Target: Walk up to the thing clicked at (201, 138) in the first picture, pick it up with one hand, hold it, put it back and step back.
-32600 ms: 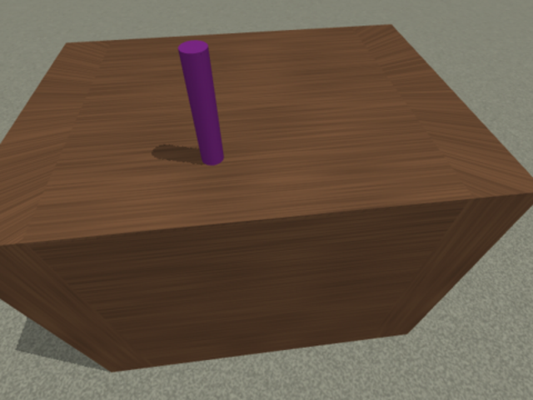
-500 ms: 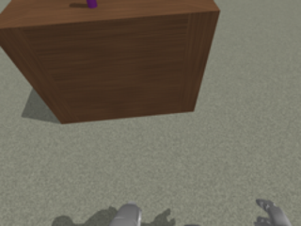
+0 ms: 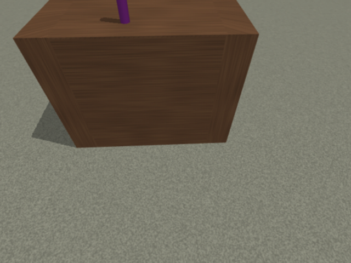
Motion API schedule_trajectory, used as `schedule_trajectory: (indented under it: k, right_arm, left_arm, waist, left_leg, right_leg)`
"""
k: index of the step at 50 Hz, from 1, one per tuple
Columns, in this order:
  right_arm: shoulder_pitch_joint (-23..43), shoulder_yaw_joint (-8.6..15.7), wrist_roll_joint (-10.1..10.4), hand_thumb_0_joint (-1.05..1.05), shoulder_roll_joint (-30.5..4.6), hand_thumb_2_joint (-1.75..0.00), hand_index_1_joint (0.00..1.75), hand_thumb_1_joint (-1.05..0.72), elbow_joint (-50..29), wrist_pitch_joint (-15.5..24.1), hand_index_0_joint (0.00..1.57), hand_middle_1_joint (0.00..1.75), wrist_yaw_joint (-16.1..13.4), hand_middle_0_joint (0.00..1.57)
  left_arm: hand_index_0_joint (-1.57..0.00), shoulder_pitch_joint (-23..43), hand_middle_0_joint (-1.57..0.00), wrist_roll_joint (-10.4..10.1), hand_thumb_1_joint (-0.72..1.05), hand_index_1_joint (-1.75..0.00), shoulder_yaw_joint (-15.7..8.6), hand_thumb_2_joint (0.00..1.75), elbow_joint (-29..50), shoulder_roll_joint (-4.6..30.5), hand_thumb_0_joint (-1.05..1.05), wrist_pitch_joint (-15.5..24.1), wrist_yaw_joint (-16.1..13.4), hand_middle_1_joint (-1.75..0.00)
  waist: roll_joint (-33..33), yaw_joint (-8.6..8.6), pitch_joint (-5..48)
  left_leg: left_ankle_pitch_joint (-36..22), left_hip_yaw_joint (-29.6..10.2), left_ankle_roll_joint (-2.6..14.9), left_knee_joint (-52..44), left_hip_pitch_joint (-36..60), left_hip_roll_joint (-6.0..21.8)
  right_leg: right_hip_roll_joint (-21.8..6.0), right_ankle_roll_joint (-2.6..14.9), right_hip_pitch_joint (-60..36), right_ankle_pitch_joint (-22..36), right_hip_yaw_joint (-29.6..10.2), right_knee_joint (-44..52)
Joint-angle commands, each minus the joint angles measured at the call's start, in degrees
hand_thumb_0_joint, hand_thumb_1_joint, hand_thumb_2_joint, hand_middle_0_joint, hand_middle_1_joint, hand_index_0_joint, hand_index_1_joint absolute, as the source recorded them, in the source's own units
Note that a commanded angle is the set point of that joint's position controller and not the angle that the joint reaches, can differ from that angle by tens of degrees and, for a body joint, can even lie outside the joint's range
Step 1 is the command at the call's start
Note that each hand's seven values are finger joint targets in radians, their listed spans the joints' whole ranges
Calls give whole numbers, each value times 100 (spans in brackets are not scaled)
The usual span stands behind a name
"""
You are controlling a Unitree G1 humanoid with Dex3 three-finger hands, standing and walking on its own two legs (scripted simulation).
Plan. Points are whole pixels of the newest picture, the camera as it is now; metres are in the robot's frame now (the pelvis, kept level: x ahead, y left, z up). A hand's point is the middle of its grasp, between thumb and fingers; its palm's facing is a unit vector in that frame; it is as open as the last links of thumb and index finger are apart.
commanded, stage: step back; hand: left
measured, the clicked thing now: out of the picture +1.14 +0.24 +0.15
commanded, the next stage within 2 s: stand in 0.62 s
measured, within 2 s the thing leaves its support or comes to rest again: neither
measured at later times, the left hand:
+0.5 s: hand out of the picture +0.13 +0.28 -0.15, palm faces +0.02 -0.94 -0.35, open 7.4 cm
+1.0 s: hand out of the picture +0.13 +0.26 -0.14, palm faces -0.03 -0.94 -0.33, open 7.4 cm
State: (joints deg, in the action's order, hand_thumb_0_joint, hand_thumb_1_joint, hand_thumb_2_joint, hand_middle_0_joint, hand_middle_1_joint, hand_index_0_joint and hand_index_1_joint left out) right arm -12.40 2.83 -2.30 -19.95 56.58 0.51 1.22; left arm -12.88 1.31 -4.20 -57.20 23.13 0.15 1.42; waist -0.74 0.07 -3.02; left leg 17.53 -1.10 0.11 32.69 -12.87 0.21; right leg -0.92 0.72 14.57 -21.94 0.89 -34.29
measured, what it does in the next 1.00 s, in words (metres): stands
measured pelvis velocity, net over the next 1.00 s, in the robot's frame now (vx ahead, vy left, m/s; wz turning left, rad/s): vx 0.04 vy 0.01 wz -0.01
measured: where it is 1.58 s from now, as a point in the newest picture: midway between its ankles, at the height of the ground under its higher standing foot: outside the picture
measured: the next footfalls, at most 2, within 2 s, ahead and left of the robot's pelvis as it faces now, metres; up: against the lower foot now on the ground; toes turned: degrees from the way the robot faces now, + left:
none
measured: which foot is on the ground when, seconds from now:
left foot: down 0.00-1.00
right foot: down 0.00-1.00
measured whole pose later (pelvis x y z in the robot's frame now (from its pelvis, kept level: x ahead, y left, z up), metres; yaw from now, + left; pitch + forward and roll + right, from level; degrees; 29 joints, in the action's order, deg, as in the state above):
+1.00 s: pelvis +0.04 +0.01 +0.02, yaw -1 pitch -3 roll +0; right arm -4.0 1.1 -0.5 -19.6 65.9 0.4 0.7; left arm -5.0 0.5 -0.4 -64.6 19.9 1.0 0.6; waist -0.1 -0.6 -3.3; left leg 7.5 1.9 -1.1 18.7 -7.8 2.0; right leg -1.0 -1.1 3.5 -11.7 0.0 -18.4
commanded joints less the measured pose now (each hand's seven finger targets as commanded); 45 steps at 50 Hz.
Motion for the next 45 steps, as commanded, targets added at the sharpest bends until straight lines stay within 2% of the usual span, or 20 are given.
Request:
schedule_trajectory:
  k: [1,2,3,4,6,8,9,11,12,13,14,15,18,21,30,31,34,38,44,45]
  right_arm:
    - [549,145,135,0,-934,-90,30,-90,-613,71,20,30,-92,20]
    - [627,199,92,0,-1102,-90,30,-90,-582,63,20,30,-150,20]
    - [441,270,82,0,-1306,-90,30,-90,-480,73,20,30,-168,20]
    - [316,268,109,0,-1320,-90,30,-90,-426,108,20,30,-152,20]
    - [233,235,109,0,-1163,-90,30,-90,-312,149,20,30,-139,20]
    - [176,228,104,0,-1101,-90,30,-90,-221,167,20,30,-111,20]
    - [105,226,98,0,-1037,-90,30,-90,-171,175,20,30,-113,20]
    - [77,246,79,0,-1026,-90,30,-90,-65,181,20,30,-147,20]
    - [64,272,53,0,-1146,-90,30,-90,-41,195,20,30,-176,20]
    - [333,272,34,0,-1397,-90,30,-90,-120,222,20,30,-203,20]
    - [624,304,111,0,-1679,-90,30,-90,-172,198,20,30,-189,20]
    - [788,292,87,0,-1658,-90,30,-90,-136,183,20,30,-181,20]
    - [1097,162,107,0,-1403,-90,30,-90,-83,167,20,30,-185,20]
    - [1081,115,146,0,-1222,-90,30,-90,61,162,20,30,-195,20]
    - [1386,104,142,0,-1122,-90,30,-90,311,134,20,30,-187,20]
    - [1298,66,219,0,-1139,-90,30,-90,326,144,20,30,-155,20]
    - [1319,66,208,0,-1165,-90,30,-90,391,161,20,30,-135,20]
    - [1343,38,212,0,-1117,-90,30,-90,424,144,20,30,-124,20]
    - [1383,25,194,0,-1148,-90,30,-90,474,135,20,30,-101,20]
    - [1303,15,188,0,-1118,-90,30,-90,501,134,20,30,-105,20]
  left_arm:
    - [-20,-338,-20,144,90,-30,-376,90,213,1434,0,329,-220,-30]
    - [-20,-181,-20,119,90,-30,-415,90,272,1759,0,330,-208,-30]
    - [-20,104,-20,99,90,-30,-408,90,410,1700,0,352,-196,-30]
    - [-20,244,-20,62,90,-30,-383,90,463,1533,0,382,-209,-30]
    - [-20,386,-20,44,90,-30,-300,90,455,1335,0,406,-218,-30]
    - [-20,606,-20,40,90,-30,-229,90,468,1320,0,376,-195,-30]
    - [-20,710,-20,4,90,-30,-192,90,484,1294,0,342,-187,-30]
    - [-20,695,-20,-58,90,-30,-94,90,496,1154,0,248,-182,-30]
    - [-20,662,-20,-88,90,-30,-35,90,515,993,0,217,-185,-30]
    - [-20,553,-20,-158,90,-30,19,90,499,811,0,162,-179,-30]
    - [-20,531,-20,-184,90,-30,-39,90,350,977,0,113,-206,-30]
    - [-20,588,-20,-127,90,-30,-11,90,309,956,0,103,-213,-30]
    - [-20,390,-20,-96,90,-30,0,90,48,969,0,172,-213,-30]
    - [-20,628,-20,-113,90,-30,-21,90,-37,1082,0,207,-199,-30]
    - [-20,892,-20,-76,90,-30,15,90,-211,1033,0,182,-215,-30]
    - [-20,861,-20,-109,90,-30,151,90,-308,844,0,208,-193,-30]
    - [-20,971,-20,-111,90,-30,155,90,-318,897,0,236,-206,-30]
    - [-20,1009,-20,-93,90,-30,153,90,-373,950,0,235,-210,-30]
    - [-20,1028,-20,-85,90,-30,165,90,-410,931,0,235,-187,-30]
    - [-20,1098,-20,-85,90,-30,152,90,-412,972,0,222,-189,-30]
  waist:
    - [-673,415,209]
    - [-766,417,-22]
    - [-372,293,-222]
    - [-227,206,-257]
    - [-429,150,-111]
    - [-789,77,102]
    - [-830,-12,194]
    - [-612,-101,302]
    - [-302,-87,464]
    - [364,55,590]
    - [578,133,582]
    - [533,130,482]
    - [764,258,464]
    - [465,96,683]
    - [90,80,748]
    - [96,-15,722]
    - [83,-20,783]
    - [-6,-36,662]
    - [65,-4,468]
    - [23,-49,365]
  left_leg:
    - [820,-301,100,881,-2178,-84]
    - [1580,-283,49,1616,-2027,-143]
    - [1513,-621,25,1879,-1815,42]
    - [1339,-636,50,1896,-1865,137]
    - [1014,-509,20,1367,-1354,230]
    - [689,-63,-8,667,-664,185]
    - [282,139,-13,160,-279,93]
    - [-992,198,58,-742,488,3]
    - [-1690,-191,156,-782,817,352]
    - [-1576,-1152,439,-1031,593,1097]
    - [-1136,-1503,925,-1107,-129,1529]
    - [-1032,-1478,985,-1172,-231,1576]
    - [-1462,-845,483,-965,-193,1126]
    - [-1964,-376,214,-728,192,760]
    - [-2087,-152,207,-933,585,782]
    - [-2264,-293,161,-1060,801,745]
    - [-2678,-259,147,-1144,994,807]
    - [-2337,-230,101,-1360,1063,790]
    - [-1642,-210,49,-1575,927,760]
    - [-1399,-237,15,-1695,775,754]
  right_leg:
    - [-1075,543,-1795,-361,-2137,1840]
    - [-2072,1172,-1006,-1099,-3037,2163]
    - [-2292,1449,-585,-736,-3078,2035]
    - [-2123,1446,-742,140,-2671,1827]
    - [-1735,1120,-522,1361,-1724,1560]
    - [-1464,933,-247,2210,-1111,1284]
    - [-1276,811,-164,2594,-821,990]
    - [-946,467,143,2757,-500,434]
    - [-751,283,306,2504,-379,168]
    - [-331,43,357,1464,-223,-8]
    - [-108,34,-213,146,-72,-191]
    - [-101,65,-355,-83,-95,-3]
    - [-306,133,-641,976,-279,623]
    - [-526,171,-733,2057,-500,817]
    - [-595,109,-886,2422,-478,1220]
    - [-669,51,-814,2599,-582,1412]
    - [-666,-21,-969,2831,-498,1481]
    - [-685,-36,-957,2594,-516,1720]
    - [-693,-18,-851,1856,-581,1976]
    - [-663,-17,-823,1499,-575,1997]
